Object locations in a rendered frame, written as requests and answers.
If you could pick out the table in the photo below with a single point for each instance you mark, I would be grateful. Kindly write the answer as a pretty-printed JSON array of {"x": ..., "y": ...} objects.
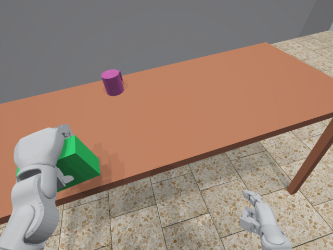
[{"x": 174, "y": 115}]

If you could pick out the robot left forearm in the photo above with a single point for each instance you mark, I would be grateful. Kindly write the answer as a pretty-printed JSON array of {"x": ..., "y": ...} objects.
[{"x": 34, "y": 215}]

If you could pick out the sponge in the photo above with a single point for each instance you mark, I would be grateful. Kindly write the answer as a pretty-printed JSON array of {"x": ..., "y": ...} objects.
[{"x": 78, "y": 161}]

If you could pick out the robot left hand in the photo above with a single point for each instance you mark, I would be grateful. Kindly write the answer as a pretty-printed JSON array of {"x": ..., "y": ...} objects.
[{"x": 44, "y": 148}]

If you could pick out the robot right hand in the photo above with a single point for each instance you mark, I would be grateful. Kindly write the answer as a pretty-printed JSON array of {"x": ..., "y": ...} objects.
[{"x": 253, "y": 220}]

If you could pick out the robot right forearm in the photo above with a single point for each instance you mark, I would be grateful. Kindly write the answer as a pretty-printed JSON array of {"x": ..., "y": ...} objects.
[{"x": 273, "y": 238}]

